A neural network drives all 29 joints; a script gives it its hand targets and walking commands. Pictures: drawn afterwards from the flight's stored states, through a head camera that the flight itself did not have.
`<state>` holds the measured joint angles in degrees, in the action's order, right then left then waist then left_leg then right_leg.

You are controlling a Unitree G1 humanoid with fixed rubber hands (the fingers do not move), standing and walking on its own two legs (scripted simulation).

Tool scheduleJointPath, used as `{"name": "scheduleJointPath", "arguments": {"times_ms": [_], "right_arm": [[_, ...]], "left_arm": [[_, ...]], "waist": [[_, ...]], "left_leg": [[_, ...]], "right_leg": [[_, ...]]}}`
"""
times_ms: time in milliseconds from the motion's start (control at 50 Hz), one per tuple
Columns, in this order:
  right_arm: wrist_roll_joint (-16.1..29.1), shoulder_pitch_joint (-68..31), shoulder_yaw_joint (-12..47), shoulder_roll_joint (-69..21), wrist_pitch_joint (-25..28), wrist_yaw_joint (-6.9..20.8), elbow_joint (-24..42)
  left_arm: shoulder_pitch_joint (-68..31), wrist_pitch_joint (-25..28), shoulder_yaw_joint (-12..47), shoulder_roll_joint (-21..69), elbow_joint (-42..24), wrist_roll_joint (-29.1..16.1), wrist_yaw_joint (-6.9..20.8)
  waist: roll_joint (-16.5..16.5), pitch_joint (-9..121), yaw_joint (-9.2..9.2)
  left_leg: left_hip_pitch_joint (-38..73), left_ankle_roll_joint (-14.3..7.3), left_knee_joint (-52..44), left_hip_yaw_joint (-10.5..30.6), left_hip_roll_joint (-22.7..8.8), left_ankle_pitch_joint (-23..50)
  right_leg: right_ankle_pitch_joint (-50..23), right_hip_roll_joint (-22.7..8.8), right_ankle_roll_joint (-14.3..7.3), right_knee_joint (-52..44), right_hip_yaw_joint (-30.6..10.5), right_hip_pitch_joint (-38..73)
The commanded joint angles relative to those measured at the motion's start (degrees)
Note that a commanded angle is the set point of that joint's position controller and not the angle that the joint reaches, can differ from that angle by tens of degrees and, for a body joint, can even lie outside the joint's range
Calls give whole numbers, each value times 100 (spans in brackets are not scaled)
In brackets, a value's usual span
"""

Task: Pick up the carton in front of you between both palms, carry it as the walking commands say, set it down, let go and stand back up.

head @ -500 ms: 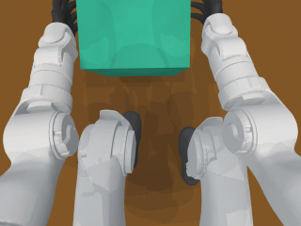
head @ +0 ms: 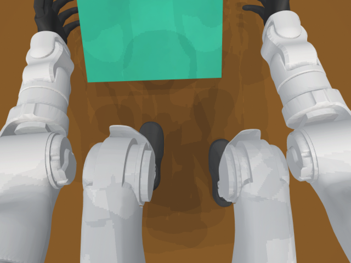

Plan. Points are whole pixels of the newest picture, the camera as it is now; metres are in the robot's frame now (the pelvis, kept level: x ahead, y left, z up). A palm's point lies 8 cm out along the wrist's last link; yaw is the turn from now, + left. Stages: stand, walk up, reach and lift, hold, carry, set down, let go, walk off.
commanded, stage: set down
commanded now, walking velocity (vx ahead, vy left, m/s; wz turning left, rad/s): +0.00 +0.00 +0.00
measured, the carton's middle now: (157, 28) +0.50 +0.10 -0.24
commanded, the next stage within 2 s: let go in 1.06 s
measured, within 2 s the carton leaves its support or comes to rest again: neither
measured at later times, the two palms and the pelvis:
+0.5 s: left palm out of the picture +0.48 +0.28 -0.02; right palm out of the picture +0.55 -0.10 -0.02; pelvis +0.01 +0.00 +0.10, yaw +1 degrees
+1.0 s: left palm out of the picture +0.48 +0.29 +0.13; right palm out of the picture +0.54 -0.10 +0.13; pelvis +0.04 +0.01 +0.23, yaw +2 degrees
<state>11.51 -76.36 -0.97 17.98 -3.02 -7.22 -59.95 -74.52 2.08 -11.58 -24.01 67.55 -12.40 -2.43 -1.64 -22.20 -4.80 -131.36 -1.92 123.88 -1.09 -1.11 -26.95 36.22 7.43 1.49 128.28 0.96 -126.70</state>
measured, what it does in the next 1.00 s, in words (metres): rises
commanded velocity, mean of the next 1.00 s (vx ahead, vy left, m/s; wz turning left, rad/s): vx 0.00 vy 0.00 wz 0.00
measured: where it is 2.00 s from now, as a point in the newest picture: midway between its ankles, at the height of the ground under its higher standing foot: (186, 175)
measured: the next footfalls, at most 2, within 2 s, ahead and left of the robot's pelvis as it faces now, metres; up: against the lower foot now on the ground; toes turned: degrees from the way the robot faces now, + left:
none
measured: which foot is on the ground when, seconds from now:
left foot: down 0.00-1.00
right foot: down 0.00-1.00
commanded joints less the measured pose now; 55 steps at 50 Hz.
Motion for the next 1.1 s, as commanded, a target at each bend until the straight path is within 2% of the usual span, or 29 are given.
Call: {"name": "scheduleJointPath", "arguments": {"times_ms": [0,80,140,180,280,360,440,540,660,900,1080], "right_arm": [[142,-1485,90,278,92,-12,1063],[-97,-1112,-191,404,-58,-135,1463],[-252,-888,-420,364,-240,-221,1883],[-383,-722,-589,292,-377,-245,1949],[-727,-338,-980,33,-440,-124,1386],[-892,-185,-1116,-22,-343,-23,1188],[-929,-104,-1100,-77,-330,2,1349],[-911,-33,-999,-119,-434,-3,1923],[-954,230,-997,-155,-604,18,2377],[-1122,899,-1160,-326,-483,169,2135],[-1313,1294,-1243,-441,-338,293,1974]], "left_arm": [[-1171,104,39,-951,-919,-189,-1],[-784,-84,32,-886,-1466,-205,-14],[-611,-340,-14,-794,-2074,-85,-30],[-490,-518,-70,-688,-2276,56,-35],[-141,-663,-293,-247,-2056,444,48],[17,-613,-394,-124,-2033,590,115],[162,-621,-467,-160,-2171,652,159],[359,-727,-559,-290,-2553,660,236],[621,-886,-621,-298,-2912,661,368],[1102,-770,-745,-59,-2778,907,552],[1448,-596,-829,126,-2532,1165,630]], "waist": [[-229,7403,-531],[-96,8346,-328],[88,8828,-260],[179,8629,-243],[305,7246,-170],[301,7232,-133],[221,7614,-193],[51,8324,-283],[-45,8697,-244],[124,8116,-144],[65,7682,-101]], "left_leg": [[4582,180,-664,267,-20,2346],[5407,237,-837,191,85,2326],[5850,265,-1130,81,200,2091],[5806,269,-1410,28,257,1808],[4953,312,-1991,58,255,1299],[4898,357,-2320,97,254,1419],[5177,369,-2678,60,281,1513],[5751,352,-3110,-41,351,1833],[6387,339,-3651,-86,415,2243],[7332,366,-4973,8,379,2636],[8056,340,-6021,121,314,2736]], "right_leg": [[-1524,-345,96,-1132,-30,2266],[-1368,-249,54,-1314,151,2523],[-1134,-138,-3,-1592,259,2682],[-892,-87,-40,-1827,303,2591],[-520,-104,-64,-2337,255,1935],[-662,-107,-58,-2686,228,1960],[-772,-85,-38,-3069,232,2318],[-1031,-42,25,-3543,259,3034],[-1398,-26,79,-4138,261,3746],[-1825,-128,129,-5551,95,4464],[-2041,-244,163,-6621,-26,5238]]}}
